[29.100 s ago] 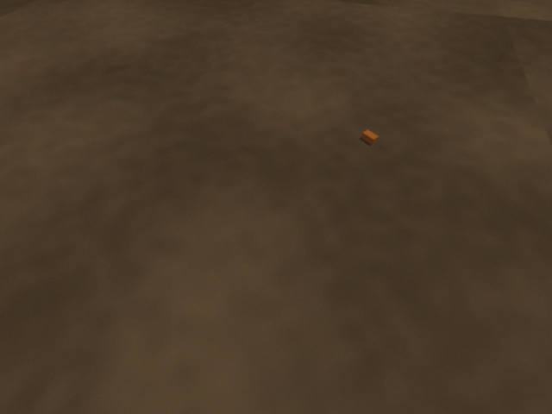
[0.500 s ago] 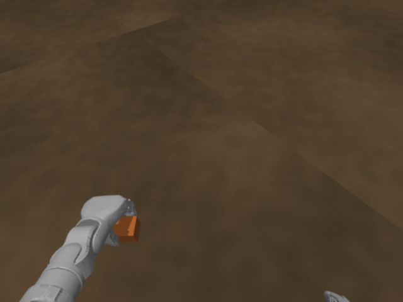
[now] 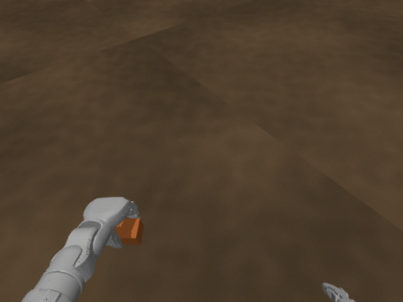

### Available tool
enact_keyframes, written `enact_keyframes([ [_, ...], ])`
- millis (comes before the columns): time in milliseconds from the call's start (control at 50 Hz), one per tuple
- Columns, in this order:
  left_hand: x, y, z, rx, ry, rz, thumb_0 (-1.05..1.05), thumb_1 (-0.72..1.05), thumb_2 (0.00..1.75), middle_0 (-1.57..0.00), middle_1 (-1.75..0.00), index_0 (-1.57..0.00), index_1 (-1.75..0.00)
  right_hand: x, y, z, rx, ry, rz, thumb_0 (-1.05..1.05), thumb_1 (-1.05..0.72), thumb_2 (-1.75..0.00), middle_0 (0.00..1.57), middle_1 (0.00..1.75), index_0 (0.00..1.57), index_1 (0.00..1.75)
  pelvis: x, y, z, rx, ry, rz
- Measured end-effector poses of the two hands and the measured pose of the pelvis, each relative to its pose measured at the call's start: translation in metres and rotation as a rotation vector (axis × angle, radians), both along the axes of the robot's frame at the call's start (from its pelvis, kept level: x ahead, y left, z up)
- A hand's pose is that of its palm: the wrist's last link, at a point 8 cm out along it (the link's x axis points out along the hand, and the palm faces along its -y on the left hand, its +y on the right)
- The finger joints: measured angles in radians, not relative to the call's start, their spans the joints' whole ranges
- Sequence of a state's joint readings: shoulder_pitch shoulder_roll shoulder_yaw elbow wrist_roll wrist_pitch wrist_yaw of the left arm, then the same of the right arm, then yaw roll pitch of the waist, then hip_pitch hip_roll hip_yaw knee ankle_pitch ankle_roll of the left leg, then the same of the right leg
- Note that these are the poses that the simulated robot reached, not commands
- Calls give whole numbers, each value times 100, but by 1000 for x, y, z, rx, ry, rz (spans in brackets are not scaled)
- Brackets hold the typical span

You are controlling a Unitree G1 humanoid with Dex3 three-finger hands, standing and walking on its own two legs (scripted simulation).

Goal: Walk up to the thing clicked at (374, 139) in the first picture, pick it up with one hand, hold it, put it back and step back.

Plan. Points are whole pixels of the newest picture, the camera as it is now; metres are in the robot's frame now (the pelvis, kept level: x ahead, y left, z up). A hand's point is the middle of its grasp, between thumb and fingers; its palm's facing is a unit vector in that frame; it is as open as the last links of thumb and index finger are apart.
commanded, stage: hold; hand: left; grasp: from above
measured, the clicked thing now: (122, 231) +0.31 +0.22 -0.08
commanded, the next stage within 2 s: crouch in 0.80 s
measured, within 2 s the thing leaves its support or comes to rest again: neither
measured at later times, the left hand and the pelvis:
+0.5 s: hand (110, 228) +0.29 +0.22 -0.02, palm faces -0.45 -0.04 -0.89, open 7.5 cm; pelvis +0.00 +0.00 +0.01, yaw +0 degrees
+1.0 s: hand (109, 226) +0.30 +0.23 -0.03, palm faces -0.46 -0.04 -0.89, open 7.5 cm; pelvis +0.01 +0.00 +0.01, yaw +0 degrees
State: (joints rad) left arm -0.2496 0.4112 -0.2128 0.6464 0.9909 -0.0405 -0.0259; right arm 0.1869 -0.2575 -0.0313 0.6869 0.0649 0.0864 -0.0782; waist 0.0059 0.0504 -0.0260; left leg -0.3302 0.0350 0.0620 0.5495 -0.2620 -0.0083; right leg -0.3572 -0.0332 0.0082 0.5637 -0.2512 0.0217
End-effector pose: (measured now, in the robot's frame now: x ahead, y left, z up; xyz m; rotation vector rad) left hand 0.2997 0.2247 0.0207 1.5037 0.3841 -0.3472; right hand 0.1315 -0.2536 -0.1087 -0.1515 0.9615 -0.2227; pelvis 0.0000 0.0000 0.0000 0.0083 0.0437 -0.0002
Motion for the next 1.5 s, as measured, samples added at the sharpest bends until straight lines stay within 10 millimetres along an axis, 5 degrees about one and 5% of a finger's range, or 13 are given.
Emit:
enact_keyframes([
  [420,0,2,18,-2,-12,-3,0,45,8,-85,-27,-90,-20,11,8,6,14,-32,14,1,-90,-89,20,30,20,30,0,2,5,0,-24,-5],
  [1040,8,7,7,-5,8,-2,-1,43,9,-87,-25,-92,-19,11,7,6,9,11,1,1,-90,-89,20,30,20,30,10,5,7,-3,-15,-1],
  [1280,10,11,-55,29,21,-24,-1,41,10,-90,-21,-95,-17,-10,-4,-13,-41,94,22,1,-90,-89,20,30,21,30,-3,2,-14,-9,97,19],
  [1500,50,18,-161,88,-43,-37,-1,40,11,-91,-21,-95,-16,-83,-25,-98,-127,260,-20,1,-90,-89,20,30,21,30,-31,8,-102,-38,334,26],
])
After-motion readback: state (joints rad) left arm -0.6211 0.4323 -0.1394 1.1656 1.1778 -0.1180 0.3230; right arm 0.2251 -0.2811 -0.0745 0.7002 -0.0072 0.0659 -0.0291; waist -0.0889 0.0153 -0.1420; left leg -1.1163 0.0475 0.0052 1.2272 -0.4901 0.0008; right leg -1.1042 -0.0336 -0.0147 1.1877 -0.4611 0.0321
